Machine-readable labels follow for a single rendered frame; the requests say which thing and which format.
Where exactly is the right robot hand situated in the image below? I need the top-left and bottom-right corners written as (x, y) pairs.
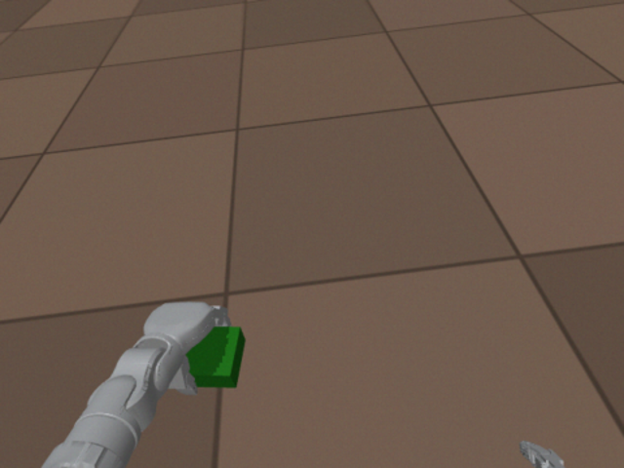
top-left (520, 441), bottom-right (565, 468)

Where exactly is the left robot arm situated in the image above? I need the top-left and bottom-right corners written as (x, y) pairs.
top-left (41, 332), bottom-right (183, 468)

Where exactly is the left robot hand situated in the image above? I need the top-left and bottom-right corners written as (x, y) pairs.
top-left (143, 302), bottom-right (232, 395)

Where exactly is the small box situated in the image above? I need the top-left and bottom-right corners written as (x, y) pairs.
top-left (185, 327), bottom-right (246, 388)

